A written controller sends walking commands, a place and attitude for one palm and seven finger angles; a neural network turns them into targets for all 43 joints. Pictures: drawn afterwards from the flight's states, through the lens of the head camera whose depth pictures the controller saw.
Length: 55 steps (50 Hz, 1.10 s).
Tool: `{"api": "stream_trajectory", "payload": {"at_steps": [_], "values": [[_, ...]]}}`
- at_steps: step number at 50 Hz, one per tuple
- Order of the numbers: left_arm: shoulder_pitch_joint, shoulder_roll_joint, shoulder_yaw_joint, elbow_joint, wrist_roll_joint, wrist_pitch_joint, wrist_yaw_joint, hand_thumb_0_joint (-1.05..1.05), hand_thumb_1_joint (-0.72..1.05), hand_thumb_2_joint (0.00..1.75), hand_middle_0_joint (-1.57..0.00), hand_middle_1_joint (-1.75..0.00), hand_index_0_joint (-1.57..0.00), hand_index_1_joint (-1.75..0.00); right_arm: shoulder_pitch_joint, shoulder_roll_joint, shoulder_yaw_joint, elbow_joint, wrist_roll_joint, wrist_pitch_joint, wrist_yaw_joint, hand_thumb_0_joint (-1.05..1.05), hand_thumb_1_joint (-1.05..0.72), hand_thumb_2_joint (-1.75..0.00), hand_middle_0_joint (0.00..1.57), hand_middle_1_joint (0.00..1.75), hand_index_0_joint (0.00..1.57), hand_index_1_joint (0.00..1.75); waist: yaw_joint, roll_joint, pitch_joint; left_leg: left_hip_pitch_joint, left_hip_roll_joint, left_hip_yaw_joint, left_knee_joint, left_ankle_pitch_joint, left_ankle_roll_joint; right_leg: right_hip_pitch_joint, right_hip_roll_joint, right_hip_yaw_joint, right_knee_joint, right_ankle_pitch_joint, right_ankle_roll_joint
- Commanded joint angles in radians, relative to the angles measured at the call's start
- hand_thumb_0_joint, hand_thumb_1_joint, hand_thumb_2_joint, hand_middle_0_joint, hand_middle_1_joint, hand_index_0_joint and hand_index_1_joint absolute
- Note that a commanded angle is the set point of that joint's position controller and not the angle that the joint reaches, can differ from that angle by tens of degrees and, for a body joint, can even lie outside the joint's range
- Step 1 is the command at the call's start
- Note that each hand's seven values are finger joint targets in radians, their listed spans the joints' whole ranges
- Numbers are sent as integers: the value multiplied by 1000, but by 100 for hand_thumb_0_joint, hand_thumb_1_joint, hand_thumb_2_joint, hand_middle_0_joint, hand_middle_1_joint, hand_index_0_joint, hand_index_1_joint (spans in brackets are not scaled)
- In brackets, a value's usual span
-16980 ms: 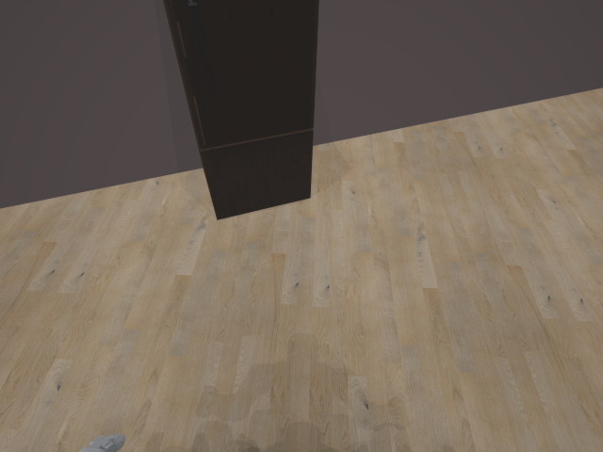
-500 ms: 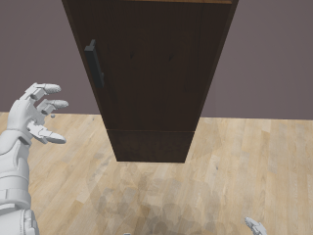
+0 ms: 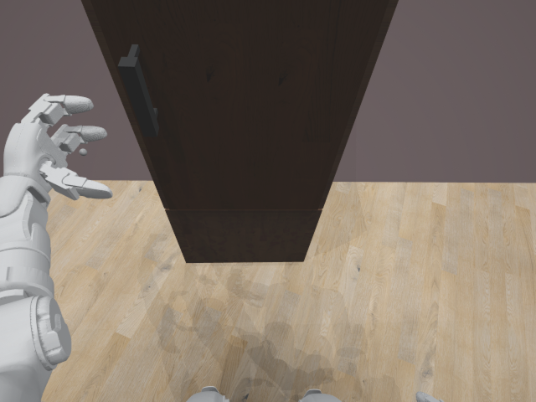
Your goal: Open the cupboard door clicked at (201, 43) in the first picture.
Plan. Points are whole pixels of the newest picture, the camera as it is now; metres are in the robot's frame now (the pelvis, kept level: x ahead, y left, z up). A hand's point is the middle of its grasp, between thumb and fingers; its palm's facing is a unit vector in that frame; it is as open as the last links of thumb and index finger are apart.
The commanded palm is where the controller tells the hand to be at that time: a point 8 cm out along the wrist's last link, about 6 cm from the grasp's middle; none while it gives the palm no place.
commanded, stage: move the hooked fingers beside the handle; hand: left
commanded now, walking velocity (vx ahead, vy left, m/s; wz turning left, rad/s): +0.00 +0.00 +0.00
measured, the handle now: (143, 92) +0.58 +0.21 +0.10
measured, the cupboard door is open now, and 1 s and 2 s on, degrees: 0 0 0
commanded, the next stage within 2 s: none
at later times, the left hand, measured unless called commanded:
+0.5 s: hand (98, 118) +0.51 +0.26 +0.11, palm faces +0.01 -1.00 +0.00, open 14.0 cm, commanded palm +0.50 +0.31 +0.11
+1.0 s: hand (96, 114) +0.51 +0.27 +0.11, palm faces +0.02 -1.00 +0.00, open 14.0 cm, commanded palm +0.50 +0.31 +0.10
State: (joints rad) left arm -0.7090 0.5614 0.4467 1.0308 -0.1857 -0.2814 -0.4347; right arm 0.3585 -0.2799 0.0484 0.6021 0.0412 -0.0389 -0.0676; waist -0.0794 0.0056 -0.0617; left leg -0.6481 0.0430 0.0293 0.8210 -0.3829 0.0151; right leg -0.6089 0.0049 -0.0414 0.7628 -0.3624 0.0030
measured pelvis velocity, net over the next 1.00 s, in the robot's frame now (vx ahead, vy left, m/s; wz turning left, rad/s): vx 0.01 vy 0.01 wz -0.03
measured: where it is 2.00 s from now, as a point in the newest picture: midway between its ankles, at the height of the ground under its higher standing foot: outside the picture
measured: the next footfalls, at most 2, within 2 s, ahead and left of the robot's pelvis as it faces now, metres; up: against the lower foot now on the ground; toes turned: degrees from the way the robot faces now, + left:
none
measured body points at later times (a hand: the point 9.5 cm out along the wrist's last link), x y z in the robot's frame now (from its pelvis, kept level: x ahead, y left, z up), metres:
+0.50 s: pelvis +0.00 +0.00 -0.01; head +0.12 +0.03 +0.42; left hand +0.50 +0.32 +0.11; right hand -0.01 -0.28 -0.11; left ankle +0.01 +0.11 -0.70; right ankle +0.00 -0.13 -0.70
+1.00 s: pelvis +0.01 +0.01 -0.01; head +0.12 +0.04 +0.43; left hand +0.51 +0.32 +0.11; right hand +0.00 -0.25 -0.11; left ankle +0.01 +0.11 -0.70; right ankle +0.00 -0.13 -0.70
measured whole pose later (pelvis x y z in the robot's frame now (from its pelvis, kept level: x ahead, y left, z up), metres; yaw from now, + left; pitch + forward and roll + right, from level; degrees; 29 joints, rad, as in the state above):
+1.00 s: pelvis +0.01 +0.01 -0.01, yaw -1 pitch +18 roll -4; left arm -0.93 0.69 0.49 1.20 -0.10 -0.29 -0.42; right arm 0.44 -0.27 0.05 0.60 0.01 0.09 -0.04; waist -0.16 0.02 -0.09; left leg -0.80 0.07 0.02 0.90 -0.43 0.03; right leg -0.74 0.03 -0.04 0.79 -0.37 0.02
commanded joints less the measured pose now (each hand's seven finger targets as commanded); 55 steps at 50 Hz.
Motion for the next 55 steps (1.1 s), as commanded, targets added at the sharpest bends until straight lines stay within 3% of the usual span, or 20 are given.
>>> {"api": "stream_trajectory", "payload": {"at_steps": [1,4,7,10,11,12,15,19,20,22,27,29,33,35,38,42,47,50,51,55], "values": [[-496,280,1,-140,-26,-68,-30,0,-50,30,-30,-120,-30,-120,95,-178,-71,-59,-2,-12,-16,0,-90,-90,20,30,20,30,-36,111,-361,258,-24,-57,-78,320,11,68,35,12,-64,294,-25],[-492,337,32,-86,-18,-49,-41,0,-50,30,-30,-120,-30,-120,112,-189,-72,-55,-2,1,-19,0,-90,-90,20,30,20,30,-32,87,-372,223,-24,-57,-74,302,14,76,32,17,-64,291,-21],[-570,359,28,-69,-7,-49,-35,0,-50,30,-30,-120,-30,-120,128,-191,-70,-48,-5,12,-22,0,-90,-90,20,30,20,30,-53,74,-376,194,-24,-55,-63,286,19,66,33,23,-61,287,-15],[-610,420,58,-39,10,-60,-19,0,-50,30,-30,-120,-30,-120,142,-195,-67,-44,-8,21,-21,0,-90,-90,20,30,20,30,-61,87,-367,159,-23,-53,-54,259,21,62,33,30,-60,268,-13],[-636,448,77,-56,11,-73,-13,0,-50,30,-30,-120,-30,-120,152,-197,-68,-42,-12,24,-23,0,-90,-90,20,30,20,30,-57,82,-400,164,-24,-59,-47,284,21,79,36,30,-49,287,-16],[-649,444,69,-66,19,-80,-13,0,-50,30,-30,-120,-30,-120,156,-195,-69,-45,-12,26,-20,0,-90,-90,20,30,20,30,-61,120,-443,190,-23,-56,-43,295,20,72,36,34,-47,292,-13],[-653,442,57,-34,38,-83,-11,0,-50,30,-30,-120,-30,-120,173,-195,-68,-37,-15,35,-16,0,-90,-90,20,30,20,30,-67,166,-450,219,-18,-62,-31,322,14,23,39,25,-39,283,-15],[-673,484,71,37,46,-51,-23,0,-50,30,-30,-120,-30,-120,199,-207,-66,-33,-16,51,-16,0,-90,-90,20,30,20,30,-85,121,-434,163,-15,-57,-23,305,23,32,41,29,-44,292,-9],[-681,514,78,46,59,-44,-23,0,-50,30,-30,-120,-30,-120,202,-208,-63,-35,-16,56,-18,0,-90,-90,20,30,20,30,-81,144,-426,148,-16,-60,-22,304,21,27,39,28,-41,287,-11],[-727,496,58,50,62,-38,-21,0,-50,30,-30,-120,-30,-120,216,-207,-62,-31,-19,62,-18,0,-90,-90,20,30,20,30,-103,149,-425,168,-12,-63,-15,333,22,0,42,25,-41,302,-9],[-755,525,88,11,65,-65,-14,0,-50,30,-30,-120,-30,-120,253,-210,-66,-29,-32,75,-9,0,-90,-90,20,30,20,30,-102,184,-523,251,-2,-78,9,445,12,-22,53,13,-23,343,-12],[-739,501,70,46,66,-57,-19,0,-50,30,-30,-120,-30,-120,257,-208,-64,-27,-32,84,-6,0,-90,-90,20,30,20,30,-105,180,-489,233,-2,-78,7,435,12,-28,55,10,-26,336,-12],[-642,475,67,57,70,-28,-20,0,-50,30,-30,-120,-30,-120,265,-207,-67,-42,-35,101,2,0,-90,-90,20,30,20,30,-79,198,-485,252,2,-75,4,486,7,-45,55,-1,-23,345,-15],[-631,458,57,53,71,-19,-14,0,-50,30,-30,-120,-30,-120,262,-206,-68,-50,-35,107,7,0,-90,-90,20,30,20,30,-86,165,-451,230,4,-73,0,455,10,-54,58,-5,-26,327,-13],[-653,515,112,-13,62,-46,1,0,-50,30,-30,-120,-30,-120,261,-209,-71,-62,-38,112,8,0,-90,-90,20,30,20,30,-71,167,-488,238,3,-72,0,469,10,-18,60,-1,-21,347,-14],[-718,503,113,-126,59,-102,23,0,-50,30,-30,-120,-30,-120,254,-200,-77,-55,-40,115,15,0,-90,-90,20,30,20,30,-78,233,-554,331,9,-85,15,553,0,-37,65,-1,-10,368,-16],[-642,415,58,-49,56,-71,13,0,-50,30,-30,-120,-30,-120,238,-194,-76,-45,-33,119,18,0,-90,-90,20,30,20,30,-79,231,-488,329,11,-89,9,547,-5,-69,64,-11,-22,337,-18],[-623,373,13,35,60,-23,8,0,-50,30,-30,-120,-30,-120,233,-198,-72,-46,-30,121,15,0,-90,-90,20,30,20,30,-100,157,-390,245,5,-82,-9,429,7,-77,60,-14,-37,299,-15],[-614,391,33,43,54,-21,7,0,-50,30,-30,-120,-30,-120,234,-199,-70,-50,-30,120,11,0,-90,-90,20,30,20,30,-92,153,-385,233,1,-77,-8,424,11,-60,59,-11,-37,309,-18],[-695,416,31,7,57,-47,14,0,-50,30,-30,-120,-30,-120,225,-201,-66,-55,-31,113,6,0,-90,-90,20,30,20,30,-111,125,-396,199,-3,-77,-1,378,16,-53,54,0,-30,301,-15]]}}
